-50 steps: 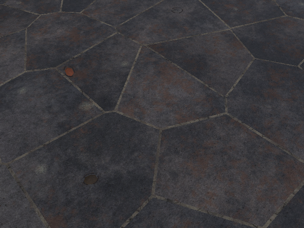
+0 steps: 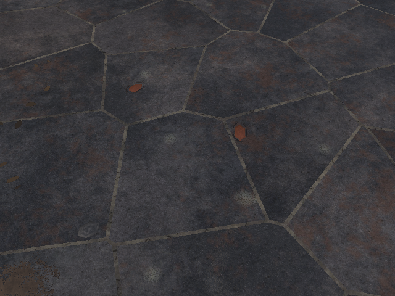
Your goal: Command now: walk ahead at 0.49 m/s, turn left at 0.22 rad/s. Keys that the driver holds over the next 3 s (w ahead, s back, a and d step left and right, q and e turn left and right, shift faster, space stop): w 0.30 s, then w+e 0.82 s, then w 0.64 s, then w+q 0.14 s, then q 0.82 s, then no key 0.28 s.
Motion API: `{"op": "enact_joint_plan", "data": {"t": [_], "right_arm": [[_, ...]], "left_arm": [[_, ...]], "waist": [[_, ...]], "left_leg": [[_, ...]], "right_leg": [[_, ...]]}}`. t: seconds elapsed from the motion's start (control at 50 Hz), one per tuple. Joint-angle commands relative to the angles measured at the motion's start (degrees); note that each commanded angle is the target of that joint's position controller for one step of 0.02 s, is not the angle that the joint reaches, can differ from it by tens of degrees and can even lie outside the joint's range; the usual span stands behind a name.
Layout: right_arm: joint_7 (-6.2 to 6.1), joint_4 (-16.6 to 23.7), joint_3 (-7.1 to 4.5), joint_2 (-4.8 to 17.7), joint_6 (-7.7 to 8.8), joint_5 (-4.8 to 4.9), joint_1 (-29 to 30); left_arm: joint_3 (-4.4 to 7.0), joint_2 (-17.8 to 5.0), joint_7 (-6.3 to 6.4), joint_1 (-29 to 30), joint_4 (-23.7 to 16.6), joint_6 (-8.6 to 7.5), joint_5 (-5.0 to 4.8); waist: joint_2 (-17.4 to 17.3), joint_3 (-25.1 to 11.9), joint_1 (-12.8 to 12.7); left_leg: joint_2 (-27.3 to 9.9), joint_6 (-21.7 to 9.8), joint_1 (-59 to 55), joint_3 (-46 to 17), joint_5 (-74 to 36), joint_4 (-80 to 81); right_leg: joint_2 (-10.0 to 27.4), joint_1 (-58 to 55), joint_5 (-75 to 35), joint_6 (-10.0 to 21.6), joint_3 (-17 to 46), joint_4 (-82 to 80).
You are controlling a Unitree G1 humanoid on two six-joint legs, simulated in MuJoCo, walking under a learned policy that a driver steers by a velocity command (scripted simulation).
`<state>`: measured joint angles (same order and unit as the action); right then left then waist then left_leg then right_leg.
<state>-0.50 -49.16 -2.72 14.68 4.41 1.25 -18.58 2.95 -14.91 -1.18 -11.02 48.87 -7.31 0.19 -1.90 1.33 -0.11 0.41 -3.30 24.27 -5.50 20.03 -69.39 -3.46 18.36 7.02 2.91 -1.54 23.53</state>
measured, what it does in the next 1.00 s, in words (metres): walks ahead, turning right: left foot, then right foot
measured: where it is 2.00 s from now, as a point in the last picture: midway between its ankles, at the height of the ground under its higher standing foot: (255, 166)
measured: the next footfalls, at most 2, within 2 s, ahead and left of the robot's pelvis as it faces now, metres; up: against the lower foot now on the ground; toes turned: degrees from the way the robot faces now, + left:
left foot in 0.36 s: +0.35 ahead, +0.17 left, +0.00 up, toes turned +2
right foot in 0.92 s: +0.62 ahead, -0.10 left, +0.00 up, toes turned -19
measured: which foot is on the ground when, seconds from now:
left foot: up 0.00-0.34, down 0.36-0.90, up 0.92-1.00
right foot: down 0.00-0.36, up 0.38-0.90, down 0.92-1.00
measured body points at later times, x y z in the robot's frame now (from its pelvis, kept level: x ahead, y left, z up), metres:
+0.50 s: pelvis +0.27 +0.07 +0.00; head +0.29 +0.09 +0.45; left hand +0.32 +0.34 -0.14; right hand +0.40 -0.19 -0.09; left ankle +0.31 +0.16 -0.74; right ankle +0.20 -0.08 -0.64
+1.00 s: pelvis +0.53 -0.01 -0.02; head +0.57 -0.02 +0.43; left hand +0.77 +0.19 -0.11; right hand +0.50 -0.29 -0.14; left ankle +0.40 +0.17 -0.63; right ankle +0.58 -0.09 -0.74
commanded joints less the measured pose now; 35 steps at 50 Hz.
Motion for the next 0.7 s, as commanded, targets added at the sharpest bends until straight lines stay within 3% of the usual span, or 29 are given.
{"op": "enact_joint_plan", "data": {"t": [0.02,0.08,0.12,0.18,0.26,0.3,0.32,0.34,0.36,0.38,0.4,0.42,0.46,0.48,0.52,0.56,0.64,0.7], "right_arm": [[0.03,4.0,-0.72,2.5,0.56,-0.38,-1.6],[-0.1,6.4,0.0,1.7,0.49,-1.11,3.3],[0.11,7.7,0.39,1.5,0.79,-1.28,7.6],[0.69,9.2,0.73,1.5,1.16,-0.77,13.6],[1.67,11.8,0.53,3.0,1.43,0.0,19.4],[2.12,12.4,0.08,4.2,1.76,-0.03,18.9],[2.1,11.8,-0.55,5.3,1.96,-0.23,16.0],[1.78,9.6,-1.93,7.6,2.1,-0.42,8.5],[1.12,7.5,-3.49,12.0,2.15,-1.16,-2.8],[0.97,6.5,-4.85,18.0,1.47,-1.93,-8.3],[1.16,6.0,-3.68,12.7,1.49,-1.64,-10.0],[1.2,6.5,-2.62,9.5,1.76,-1.33,-5.7],[1.62,7.3,-1.33,5.3,2.07,-1.26,2.8],[1.77,7.1,-1.04,4.1,2.45,-1.54,4.9],[1.83,5.9,-1.4,4.2,3.18,-1.94,5.5],[1.41,4.6,-1.89,5.2,3.52,-2.28,4.6],[0.25,2.9,-2.28,6.5,3.06,-2.3,3.4],[-0.4,1.8,-2.57,7.9,2.57,-1.86,1.4]], "left_arm": [[0.5,-3.9,-0.33,-1.2,-1.5,-0.59,0.17],[1.21,-7.1,0.01,-4.0,0.0,-0.62,-0.37],[1.41,-8.1,0.37,-5.3,0.4,-0.15,-0.68],[1.34,-9.1,0.56,-8.0,1.4,0.54,-1.35],[1.25,-9.7,0.54,-11.7,3.2,1.55,-1.83],[1.43,-10.5,0.67,-11.5,3.5,2.27,-1.84],[1.35,-10.6,0.74,-11.0,3.5,2.65,-1.85],[0.88,-9.7,0.78,-10.8,3.3,2.9,-1.59],[-0.24,-7.2,0.78,-9.7,1.7,2.73,-0.61],[-2.41,0.2,0.64,-15.7,0.4,1.58,-0.5],[-1.29,-4.4,0.66,-15.4,1.6,0.62,-2.06],[0.04,-8.6,0.7,-10.9,0.3,0.34,-3.34],[0.41,-7.4,1.25,-6.5,-0.4,1.29,-2.25],[0.74,-6.6,1.35,-7.1,-0.2,2.22,-1.93],[0.58,-3.9,1.09,-8.3,-0.1,3.67,-2.07],[0.8,-3.2,1.08,-7.1,-1.0,4.38,-2.0],[0.9,-2.6,0.39,-1.3,-3.5,4.36,-1.54],[0.32,-1.7,-0.75,5.2,-6.1,4.21,-1.12]], "waist": [[5.4,-2.4,1.1],[4.8,-0.4,0.4],[4.5,-0.1,-0.8],[5.2,0.7,-2.9],[6.0,1.7,-4.3],[6.4,1.4,-2.9],[6.3,0.0,-0.7],[5.3,-4.2,3.0],[1.1,-12.2,7.8],[-14.2,-19.7,6.1],[-12.0,-21.6,7.4],[-8.0,-13.1,6.5],[-3.5,-5.7,3.0],[-4.3,-3.9,1.2],[-3.7,-2.5,-0.4],[-2.0,-1.3,-0.9],[-1.2,0.7,0.1],[-0.3,2.7,2.5]], "left_leg": [[-6.7,0.0,10.0,-0.5,-3.4,2.5],[-8.2,1.4,13.0,1.3,-7.9,11.8],[-8.1,1.9,13.0,2.2,-14.4,19.8],[-6.0,2.4,9.2,4.5,-21.3,30.1],[-4.6,1.4,8.4,4.8,-19.7,36.4],[-3.7,-0.1,5.7,5.4,-16.1,39.1],[-2.4,-0.9,0.2,6.3,-15.0,41.0],[-1.2,-2.2,-10.2,6.9,-14.3,42.4],[-9.4,-5.7,-26.7,-1.4,-14.6,41.5],[-24.1,-13.5,-46.4,-25.2,-9.8,45.7],[-25.4,-14.8,-45.3,-34.7,-3.4,51.0],[-23.6,-12.0,-38.2,-25.9,-4.7,51.7],[-18.4,-8.8,-24.9,-12.5,-10.7,55.5],[-16.5,-7.7,-20.6,-7.9,-12.8,57.7],[-15.3,-7.7,-16.6,-2.3,-18.9,60.3],[-15.2,-7.7,-16.4,2.2,-24.6,61.1],[-14.3,-6.7,-18.3,9.0,-26.4,62.2],[-14.7,-5.8,-20.1,12.6,-25.9,62.7]], "right_leg": [[15.5,-8.2,-0.5,10.9,17.9,-15.0],[16.0,-6.9,-5.1,12.2,13.8,-17.5],[15.1,-7.5,-6.4,11.3,11.0,-17.8],[13.5,-7.5,-7.0,9.3,7.1,-16.7],[16.5,-13.2,-4.7,8.1,8.4,-13.9],[17.9,-15.9,-6.8,7.1,9.0,-11.0],[17.2,-15.5,-12.3,6.1,8.8,-7.0],[14.4,-13.7,-19.6,4.8,6.9,1.8],[10.8,-4.2,-13.6,2.5,4.0,18.3],[1.6,18.4,15.8,-1.3,0.0,39.9],[2.3,24.8,25.2,-1.0,8.6,49.3],[5.1,28.1,20.7,-0.1,9.4,51.5],[9.3,24.5,11.7,-0.6,7.7,46.5],[10.7,21.4,9.0,-0.7,8.0,44.3],[10.8,18.6,5.7,-1.2,7.8,43.3],[10.5,20.9,2.0,-1.5,8.8,41.4],[9.7,23.6,-8.4,-1.8,8.4,29.6],[9.4,23.0,-12.9,-1.2,4.4,21.3]]}}
Over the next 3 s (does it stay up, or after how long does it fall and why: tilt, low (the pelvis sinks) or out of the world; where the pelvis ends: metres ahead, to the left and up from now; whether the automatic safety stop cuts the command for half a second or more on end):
stays up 1.14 -0.29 0.00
